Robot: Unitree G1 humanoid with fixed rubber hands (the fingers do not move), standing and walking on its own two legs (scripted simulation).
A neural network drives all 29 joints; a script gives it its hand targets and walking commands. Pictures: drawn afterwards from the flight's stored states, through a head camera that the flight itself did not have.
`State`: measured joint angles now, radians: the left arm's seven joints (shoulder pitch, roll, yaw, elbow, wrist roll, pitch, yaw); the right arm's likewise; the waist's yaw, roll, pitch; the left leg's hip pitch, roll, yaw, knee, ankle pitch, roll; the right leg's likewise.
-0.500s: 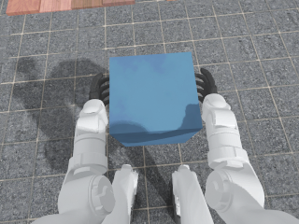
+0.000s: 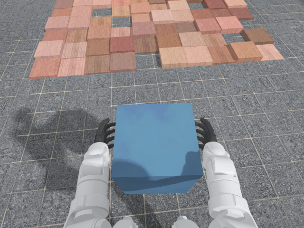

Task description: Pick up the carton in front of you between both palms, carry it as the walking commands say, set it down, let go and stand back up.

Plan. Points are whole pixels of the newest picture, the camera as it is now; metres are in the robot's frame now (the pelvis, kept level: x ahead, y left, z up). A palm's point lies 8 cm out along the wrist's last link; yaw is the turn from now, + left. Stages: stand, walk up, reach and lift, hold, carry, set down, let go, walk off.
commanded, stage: reach and lift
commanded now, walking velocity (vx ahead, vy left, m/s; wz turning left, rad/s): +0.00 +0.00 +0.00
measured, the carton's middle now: (155, 152) +0.34 +0.01 -0.08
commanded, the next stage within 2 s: hold in 1.26 s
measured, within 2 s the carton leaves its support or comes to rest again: neither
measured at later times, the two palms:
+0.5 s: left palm (93, 142) +0.31 +0.15 +0.07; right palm (221, 144) +0.30 -0.15 +0.07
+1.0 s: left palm (93, 136) +0.31 +0.15 +0.08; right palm (222, 137) +0.31 -0.15 +0.08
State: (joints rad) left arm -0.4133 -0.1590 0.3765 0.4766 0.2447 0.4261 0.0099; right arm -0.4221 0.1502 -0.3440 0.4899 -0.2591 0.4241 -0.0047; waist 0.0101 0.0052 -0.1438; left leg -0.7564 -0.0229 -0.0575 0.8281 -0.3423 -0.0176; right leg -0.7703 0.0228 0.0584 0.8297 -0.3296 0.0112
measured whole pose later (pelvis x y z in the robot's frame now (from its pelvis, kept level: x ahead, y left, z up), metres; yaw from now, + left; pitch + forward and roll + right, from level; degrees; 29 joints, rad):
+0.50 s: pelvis +0.00 +0.00 +0.04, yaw +0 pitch -4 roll +0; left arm -0.34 -0.17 0.33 0.40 0.31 0.61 -0.02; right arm -0.33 0.17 -0.32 0.39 -0.32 0.61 0.03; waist 0.00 0.00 0.02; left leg -0.18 -0.01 -0.06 0.48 -0.23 -0.01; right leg -0.19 0.01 0.06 0.48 -0.21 0.01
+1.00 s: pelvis +0.02 +0.00 +0.05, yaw +0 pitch -5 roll +0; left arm -0.29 -0.16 0.26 0.31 0.30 0.65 -0.02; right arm -0.28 0.16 -0.25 0.30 -0.29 0.66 0.02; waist 0.00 0.00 0.03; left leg -0.10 -0.01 -0.06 0.39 -0.20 -0.01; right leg -0.11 0.01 0.06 0.38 -0.19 0.01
